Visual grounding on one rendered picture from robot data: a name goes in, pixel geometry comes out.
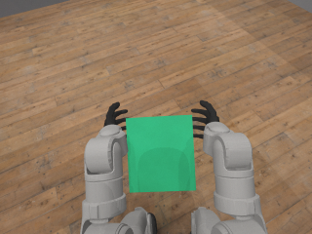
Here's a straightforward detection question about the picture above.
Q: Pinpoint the right robot thigh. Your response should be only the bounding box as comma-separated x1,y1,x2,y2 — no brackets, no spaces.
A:
190,209,221,234

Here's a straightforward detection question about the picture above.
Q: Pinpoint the carton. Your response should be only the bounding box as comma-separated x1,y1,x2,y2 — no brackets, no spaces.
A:
126,115,196,193

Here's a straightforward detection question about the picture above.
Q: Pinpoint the robot left hand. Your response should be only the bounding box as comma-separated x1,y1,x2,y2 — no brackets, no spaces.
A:
103,101,129,137

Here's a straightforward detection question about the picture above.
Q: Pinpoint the robot thigh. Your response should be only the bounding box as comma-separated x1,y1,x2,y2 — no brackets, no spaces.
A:
120,211,152,234
190,209,221,234

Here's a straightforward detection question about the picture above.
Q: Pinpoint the robot left upper arm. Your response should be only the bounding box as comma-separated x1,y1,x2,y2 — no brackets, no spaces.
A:
84,222,134,234

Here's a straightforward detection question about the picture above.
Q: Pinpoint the robot right hand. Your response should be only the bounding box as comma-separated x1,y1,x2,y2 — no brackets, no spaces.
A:
191,100,219,139

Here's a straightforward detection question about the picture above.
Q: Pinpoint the left robot thigh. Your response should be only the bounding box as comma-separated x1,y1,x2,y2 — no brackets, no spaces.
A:
120,211,152,234

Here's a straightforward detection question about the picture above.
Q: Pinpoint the robot right upper arm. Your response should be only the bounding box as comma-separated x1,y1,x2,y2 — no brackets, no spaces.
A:
211,218,266,234

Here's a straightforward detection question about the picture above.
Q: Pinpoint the left robot forearm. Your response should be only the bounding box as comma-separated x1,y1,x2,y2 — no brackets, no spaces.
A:
80,124,129,234

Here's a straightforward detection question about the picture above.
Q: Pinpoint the right robot forearm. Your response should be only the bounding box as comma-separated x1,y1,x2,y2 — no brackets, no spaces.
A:
203,121,268,234

